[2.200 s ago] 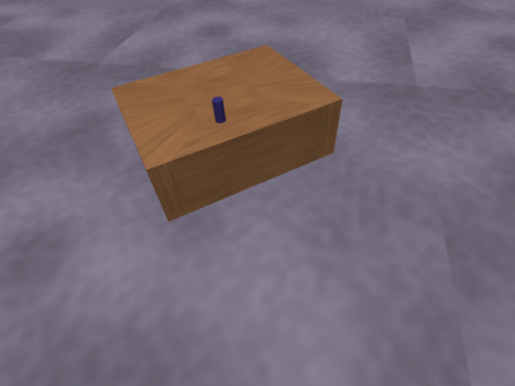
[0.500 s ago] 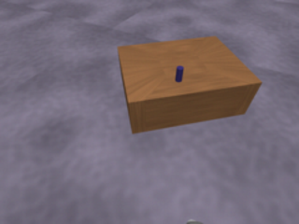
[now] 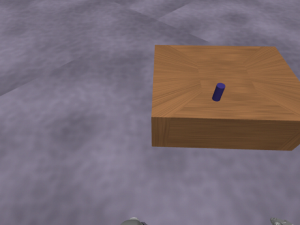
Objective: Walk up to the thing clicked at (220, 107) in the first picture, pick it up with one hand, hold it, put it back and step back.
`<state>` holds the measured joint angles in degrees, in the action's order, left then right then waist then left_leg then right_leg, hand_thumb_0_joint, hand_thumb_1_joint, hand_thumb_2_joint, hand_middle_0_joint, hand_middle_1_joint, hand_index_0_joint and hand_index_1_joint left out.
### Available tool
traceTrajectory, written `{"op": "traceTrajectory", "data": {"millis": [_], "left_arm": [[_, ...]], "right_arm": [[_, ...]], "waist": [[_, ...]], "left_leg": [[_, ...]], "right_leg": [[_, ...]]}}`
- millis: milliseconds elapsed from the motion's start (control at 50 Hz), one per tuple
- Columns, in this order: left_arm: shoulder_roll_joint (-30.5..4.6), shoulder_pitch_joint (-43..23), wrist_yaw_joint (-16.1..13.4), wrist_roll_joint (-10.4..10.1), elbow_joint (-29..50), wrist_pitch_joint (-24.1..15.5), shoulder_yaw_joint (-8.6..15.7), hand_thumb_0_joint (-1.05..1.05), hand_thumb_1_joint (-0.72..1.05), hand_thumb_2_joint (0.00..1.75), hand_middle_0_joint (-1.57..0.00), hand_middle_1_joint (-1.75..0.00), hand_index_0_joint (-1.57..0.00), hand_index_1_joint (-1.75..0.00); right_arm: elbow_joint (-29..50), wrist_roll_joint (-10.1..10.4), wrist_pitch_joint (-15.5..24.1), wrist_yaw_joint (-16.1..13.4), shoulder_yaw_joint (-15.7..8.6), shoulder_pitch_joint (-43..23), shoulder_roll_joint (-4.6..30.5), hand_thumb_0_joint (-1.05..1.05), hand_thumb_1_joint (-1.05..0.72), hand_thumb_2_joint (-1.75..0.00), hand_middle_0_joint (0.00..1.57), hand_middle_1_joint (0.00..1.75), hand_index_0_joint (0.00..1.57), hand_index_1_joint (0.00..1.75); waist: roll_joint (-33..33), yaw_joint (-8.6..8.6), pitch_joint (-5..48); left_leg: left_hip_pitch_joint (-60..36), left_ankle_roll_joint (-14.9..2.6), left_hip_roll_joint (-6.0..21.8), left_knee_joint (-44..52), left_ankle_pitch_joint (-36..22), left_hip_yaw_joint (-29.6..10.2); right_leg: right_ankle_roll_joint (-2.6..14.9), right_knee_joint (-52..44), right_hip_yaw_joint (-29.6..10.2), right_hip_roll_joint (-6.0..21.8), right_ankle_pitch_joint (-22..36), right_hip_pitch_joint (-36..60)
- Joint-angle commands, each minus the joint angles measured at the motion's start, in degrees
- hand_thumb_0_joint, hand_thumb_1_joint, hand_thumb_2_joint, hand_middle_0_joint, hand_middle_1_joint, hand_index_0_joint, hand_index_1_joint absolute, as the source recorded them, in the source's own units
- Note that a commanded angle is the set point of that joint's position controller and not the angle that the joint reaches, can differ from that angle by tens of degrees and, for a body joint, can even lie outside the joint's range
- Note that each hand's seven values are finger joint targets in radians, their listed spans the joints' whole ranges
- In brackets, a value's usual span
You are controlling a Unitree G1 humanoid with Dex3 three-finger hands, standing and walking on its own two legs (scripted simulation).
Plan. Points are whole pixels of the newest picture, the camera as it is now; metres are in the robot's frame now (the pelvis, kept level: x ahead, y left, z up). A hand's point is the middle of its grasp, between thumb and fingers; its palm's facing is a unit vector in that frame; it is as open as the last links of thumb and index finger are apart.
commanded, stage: walk up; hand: right
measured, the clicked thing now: (218, 92) +0.93 -0.32 -0.35
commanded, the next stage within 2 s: none
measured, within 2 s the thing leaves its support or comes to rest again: neither
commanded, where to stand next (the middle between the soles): +0.44 -0.12 m, yaw +5 degrees
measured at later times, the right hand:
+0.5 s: hand (296, 213) +0.22 -0.38 -0.15, palm faces -0.06 +0.90 -0.43, open 7.3 cm
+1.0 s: hand (281, 153) +0.40 -0.38 -0.11, palm faces -0.10 +0.88 -0.46, open 7.3 cm
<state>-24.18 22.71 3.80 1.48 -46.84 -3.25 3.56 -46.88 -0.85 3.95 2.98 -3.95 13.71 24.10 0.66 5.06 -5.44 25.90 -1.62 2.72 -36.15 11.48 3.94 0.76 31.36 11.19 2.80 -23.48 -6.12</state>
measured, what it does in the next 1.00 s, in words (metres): walks ahead: left foot, then right foot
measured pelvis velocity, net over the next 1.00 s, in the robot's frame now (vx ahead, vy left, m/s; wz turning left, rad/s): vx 0.32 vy -0.11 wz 0.07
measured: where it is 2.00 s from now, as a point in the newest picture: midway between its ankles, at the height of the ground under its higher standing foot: (184, 202)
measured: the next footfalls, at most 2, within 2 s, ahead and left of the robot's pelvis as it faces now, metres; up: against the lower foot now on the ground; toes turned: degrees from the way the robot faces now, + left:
left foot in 0.02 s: +0.16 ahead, +0.11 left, +0.00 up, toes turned +5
right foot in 0.42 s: +0.28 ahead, -0.22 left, +0.00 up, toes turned -5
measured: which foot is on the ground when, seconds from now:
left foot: up 0.00-0.00, down 0.02-0.44, up 0.46-0.78, down 0.80-1.00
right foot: down 0.00-0.04, up 0.06-0.40, down 0.42-0.82, up 0.84-1.00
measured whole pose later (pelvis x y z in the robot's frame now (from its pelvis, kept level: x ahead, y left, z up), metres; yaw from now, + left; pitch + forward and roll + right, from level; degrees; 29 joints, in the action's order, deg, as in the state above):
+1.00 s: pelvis +0.32 -0.11 +0.00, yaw +4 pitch -3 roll +0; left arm -24.6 16.7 2.6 0.3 -49.3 -0.4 2.2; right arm -47.8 -0.7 6.1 0.4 -2.2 18.5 22.8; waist 4.4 0.3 -5.5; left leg 14.9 -1.6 1.1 -33.2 15.3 4.5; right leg 1.4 57.5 0.0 4.3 -23.0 -26.9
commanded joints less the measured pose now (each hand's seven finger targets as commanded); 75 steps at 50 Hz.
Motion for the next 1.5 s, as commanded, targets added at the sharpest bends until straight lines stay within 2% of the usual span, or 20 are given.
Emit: {"op": "traceTrajectory", "data": {"millis": [0,20,40,140,300,380,400,440,540,680,760,780,800,820,920,1020,1120,1160,1180,1480], "left_arm": [[-7.91,-0.03,-1.32,-1.02,7.26,-0.41,1.77,0.00,0.90,0.90,-0.20,-0.30,-0.20,-0.30],[-6.50,1.52,-1.20,-1.08,7.77,-0.09,1.77,0.00,0.90,0.90,-0.20,-0.30,-0.20,-0.30],[-14.21,0.02,-1.90,-0.82,6.95,0.58,3.51,0.00,0.90,0.90,-0.20,-0.30,-0.20,-0.30],[-11.69,2.66,-0.80,-0.59,2.40,1.36,3.76,0.00,0.90,0.90,-0.20,-0.30,-0.20,-0.30],[-10.91,-5.80,1.79,-0.19,3.30,1.52,4.62,0.00,0.90,0.90,-0.20,-0.30,-0.20,-0.30],[-12.18,-1.09,1.31,0.41,0.95,0.27,5.71,0.00,0.90,0.90,-0.20,-0.30,-0.20,-0.30],[-14.27,3.90,0.55,0.63,-0.49,-0.47,6.76,0.00,0.90,0.90,-0.20,-0.30,-0.20,-0.30],[-21.35,4.93,-0.41,0.24,0.72,-1.30,7.25,0.00,0.90,0.90,-0.20,-0.30,-0.20,-0.30],[-14.70,-5.04,-1.23,-0.81,2.65,-0.87,4.71,0.00,0.90,0.90,-0.20,-0.30,-0.20,-0.30],[-15.36,-3.87,-0.74,-0.42,4.65,-0.72,4.15,0.00,0.90,0.90,-0.20,-0.30,-0.20,-0.30],[-12.32,-5.70,-0.71,-0.71,5.46,0.01,1.98,0.00,0.90,0.90,-0.20,-0.30,-0.20,-0.30],[-9.00,-4.64,-0.90,-0.98,6.15,-0.07,0.94,0.00,0.90,0.90,-0.20,-0.30,-0.20,-0.30],[-7.08,-3.79,-0.81,-1.52,6.34,0.31,1.01,0.00,0.90,0.90,-0.20,-0.30,-0.20,-0.30],[-13.66,-4.44,-1.95,-0.76,4.87,1.07,2.64,0.00,0.90,0.90,-0.20,-0.30,-0.20,-0.30],[-11.74,-1.53,-1.88,-1.25,0.97,1.52,2.45,0.00,0.90,0.90,-0.20,-0.30,-0.20,-0.30],[-7.87,-4.54,-2.62,-1.85,-0.48,1.46,1.65,0.00,0.90,0.90,-0.20,-0.30,-0.20,-0.30],[-11.36,-4.03,-4.02,-1.12,-4.13,0.22,2.46,0.00,0.90,0.90,-0.20,-0.30,-0.20,-0.30],[-17.61,-8.46,-4.39,-1.17,-2.65,-0.26,3.07,0.00,0.90,0.90,-0.20,-0.30,-0.20,-0.30],[-17.62,-11.45,-4.49,-0.99,-2.34,-0.02,2.78,0.00,0.90,0.90,-0.20,-0.30,-0.20,-0.30],[-9.92,-18.30,-4.00,-0.93,-8.30,0.73,0.28,0.00,0.90,0.90,-0.20,-0.30,-0.20,-0.30]], "right_arm": [[0.91,-1.32,2.45,-2.39,-5.64,16.98,15.72,0.00,-0.90,-0.90,0.20,0.30,0.20,0.30],[3.04,-1.04,2.54,-3.25,-6.55,17.11,20.50,0.00,-0.90,-0.90,0.20,0.30,0.20,0.30],[4.18,1.79,2.35,-3.25,-7.08,15.05,21.68,0.00,-0.90,-0.90,0.20,0.30,0.20,0.30],[4.72,1.52,3.24,-3.32,-3.68,6.33,14.72,0.00,-0.90,-0.90,0.20,0.30,0.20,0.30],[5.21,0.53,3.51,-2.58,-4.58,3.93,17.92,0.00,-0.90,-0.90,0.20,0.30,0.20,0.30],[4.64,-0.13,2.29,-2.58,-3.54,2.67,15.39,0.00,-0.90,-0.90,0.20,0.30,0.20,0.30],[4.13,-0.29,1.94,-2.72,-2.26,5.68,12.07,0.00,-0.90,-0.90,0.20,0.30,0.20,0.30],[5.67,0.33,1.94,-3.59,-1.73,2.25,11.53,0.00,-0.90,-0.90,0.20,0.30,0.20,0.30],[-0.47,1.16,1.94,-2.34,-2.02,8.73,11.93,0.00,-0.90,-0.90,0.20,0.30,0.20,0.30],[0.92,0.19,1.78,-1.15,-2.54,3.63,10.93,0.00,-0.90,-0.90,0.20,0.30,0.20,0.30],[-1.44,0.07,3.10,-2.07,-3.34,10.20,11.27,0.00,-0.90,-0.90,0.20,0.30,0.20,0.30],[-2.01,-0.43,3.44,-2.83,-4.22,14.90,14.45,0.00,-0.90,-0.90,0.20,0.30,0.20,0.30],[-0.32,-1.04,3.70,-3.36,-5.48,17.26,19.84,0.00,-0.90,-0.90,0.20,0.30,0.20,0.30],[0.42,0.84,3.21,-3.15,-5.78,15.16,20.79,0.00,-0.90,-0.90,0.20,0.30,0.20,0.30],[1.71,0.82,3.14,-3.80,-3.07,7.41,14.42,0.00,-0.90,-0.90,0.20,0.30,0.20,0.30],[1.99,0.14,1.48,-3.97,-1.51,2.88,12.53,0.00,-0.90,-0.90,0.20,0.30,0.20,0.30],[1.78,1.58,-1.72,-3.70,-0.06,-0.75,9.12,0.00,-0.90,-0.90,0.20,0.30,0.20,0.30],[0.60,1.54,-3.14,-4.19,0.30,1.83,7.69,0.00,-0.90,-0.90,0.20,0.30,0.20,0.30],[-1.34,1.10,-3.67,-4.48,-0.67,0.59,10.71,0.00,-0.90,-0.90,0.20,0.30,0.20,0.30],[-9.70,-0.20,-2.56,-2.63,0.45,-7.41,10.39,0.00,-0.90,-0.90,0.20,0.30,0.20,0.30]], "waist": [[-12.58,-11.34,13.20],[-16.10,-9.58,13.19],[-6.76,-10.16,13.96],[-6.53,-4.27,2.29],[-10.20,-5.20,0.46],[-3.73,-1.01,3.30],[5.35,1.55,5.80],[17.57,2.56,3.71],[11.37,-3.83,1.16],[7.99,-2.19,1.92],[-0.03,-7.66,5.14],[-9.32,-9.97,8.44],[-16.02,-10.09,7.99],[-8.02,-9.60,5.83],[-7.56,-4.63,2.17],[-12.02,-4.46,3.58],[-1.70,-2.27,7.91],[10.25,-3.72,8.83],[7.89,-3.99,6.07],[0.35,-2.91,4.73]], "left_leg": [[-33.34,-6.05,5.73,9.55,6.95,-12.86],[-38.36,-11.56,20.75,15.71,11.65,-41.26],[-33.33,-16.29,24.67,18.82,14.16,-46.49],[-11.81,-10.48,13.27,16.68,-9.43,-15.93],[-2.64,-9.62,10.77,19.83,17.92,-11.54],[0.90,-7.34,7.46,5.30,14.53,-7.21],[4.57,-5.76,4.61,-9.39,10.48,-4.52],[19.45,-0.96,-3.21,-33.18,20.78,-4.61],[5.65,-0.17,1.67,-21.21,11.52,-4.20],[-0.07,0.37,0.56,-5.20,5.97,-0.69],[-21.77,-1.22,-2.76,5.54,0.94,0.37],[-30.21,-3.98,3.53,11.50,9.33,-11.45],[-34.35,-10.11,19.43,20.29,14.53,-39.97],[-29.12,-16.12,24.23,19.84,12.29,-43.77],[-15.33,-10.66,13.50,15.71,-16.08,-15.10],[-8.78,-9.63,9.73,8.83,-34.85,-5.42],[-0.50,-4.18,4.49,-6.01,-4.51,-3.63],[0.28,-0.25,-0.95,-18.59,23.28,-4.01],[-1.64,-0.03,0.59,-21.17,23.75,-5.95],[-1.68,-2.71,3.92,11.44,14.89,-11.03]], "right_leg": [[5.14,27.21,-3.22,4.17,16.87,-20.62],[2.53,36.33,-6.40,-2.65,-8.55,-35.11],[2.81,40.51,-14.36,0.49,-8.12,-33.89],[0.76,32.27,-14.21,5.41,2.21,-24.47],[0.36,11.06,-9.16,4.21,10.60,-15.70],[1.05,2.85,-5.29,-0.18,6.17,-1.81],[1.94,-1.37,-9.12,0.32,0.54,6.49],[13.90,-18.21,-47.28,22.69,-8.79,5.32],[12.41,-13.12,-20.09,12.67,8.46,-8.20],[12.90,-14.80,-19.28,14.32,-1.90,-8.29],[8.35,1.24,-11.33,9.55,6.25,-18.41],[5.40,16.64,-7.71,5.64,10.64,-24.40],[1.59,28.99,-7.06,-2.92,-4.35,-37.15],[1.85,33.23,-13.69,0.87,-9.09,-35.90],[0.83,28.00,-13.99,3.39,0.64,-25.20],[-0.21,14.23,-8.76,1.44,8.52,-14.93],[1.12,-1.44,-10.40,-0.01,20.01,0.38],[12.58,-11.68,-37.77,21.16,14.16,-7.66],[13.50,-11.84,-38.64,20.52,8.22,-12.50],[1.60,-3.68,-15.49,3.83,1.86,-6.83]]}}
